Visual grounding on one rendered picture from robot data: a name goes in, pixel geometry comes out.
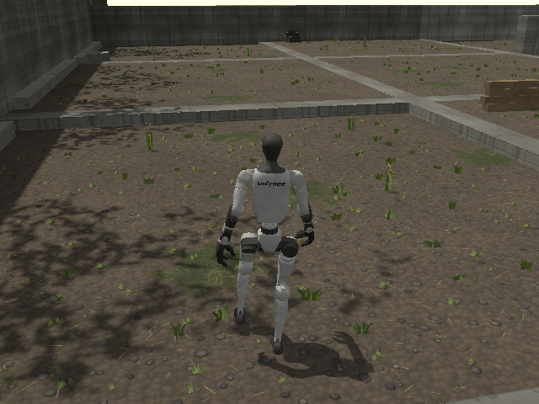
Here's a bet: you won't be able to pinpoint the robot left forearm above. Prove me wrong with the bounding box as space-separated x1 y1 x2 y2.
218 203 238 245

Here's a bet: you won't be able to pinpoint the right robot hand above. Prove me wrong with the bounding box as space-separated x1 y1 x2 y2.
295 230 315 247

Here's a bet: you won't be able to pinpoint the left robot hand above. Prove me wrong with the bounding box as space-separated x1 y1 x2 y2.
216 242 235 267

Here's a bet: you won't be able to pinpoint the robot right forearm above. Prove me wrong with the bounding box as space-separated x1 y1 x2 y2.
301 203 314 233

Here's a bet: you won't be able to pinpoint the right robot shin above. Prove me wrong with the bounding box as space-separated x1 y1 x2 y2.
274 286 290 343

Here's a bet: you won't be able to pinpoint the left robot thigh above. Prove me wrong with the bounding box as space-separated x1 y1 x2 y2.
239 232 258 275

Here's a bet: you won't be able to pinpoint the left robot upper arm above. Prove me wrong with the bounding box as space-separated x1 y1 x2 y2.
231 169 254 216

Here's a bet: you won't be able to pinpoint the right robot upper arm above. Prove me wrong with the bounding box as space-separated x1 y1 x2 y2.
289 170 310 215

